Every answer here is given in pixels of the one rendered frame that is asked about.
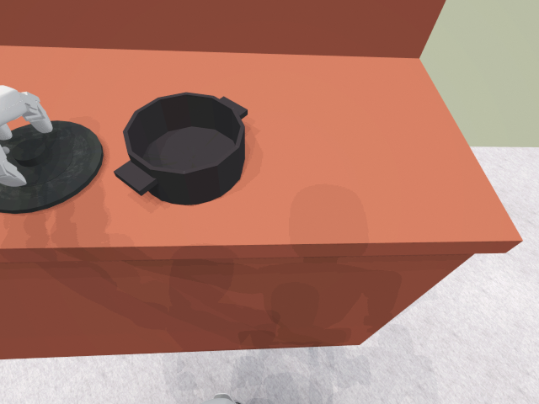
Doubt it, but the pot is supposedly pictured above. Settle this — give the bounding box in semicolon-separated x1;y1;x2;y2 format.
114;93;248;205

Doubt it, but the table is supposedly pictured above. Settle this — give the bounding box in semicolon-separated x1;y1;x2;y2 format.
0;0;523;359

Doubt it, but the knob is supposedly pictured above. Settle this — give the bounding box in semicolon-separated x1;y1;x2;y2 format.
12;139;50;167

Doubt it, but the robot left hand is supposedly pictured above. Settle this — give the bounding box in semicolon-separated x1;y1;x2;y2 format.
0;85;52;187

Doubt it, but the lid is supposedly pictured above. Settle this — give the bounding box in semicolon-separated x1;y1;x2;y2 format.
0;120;104;214

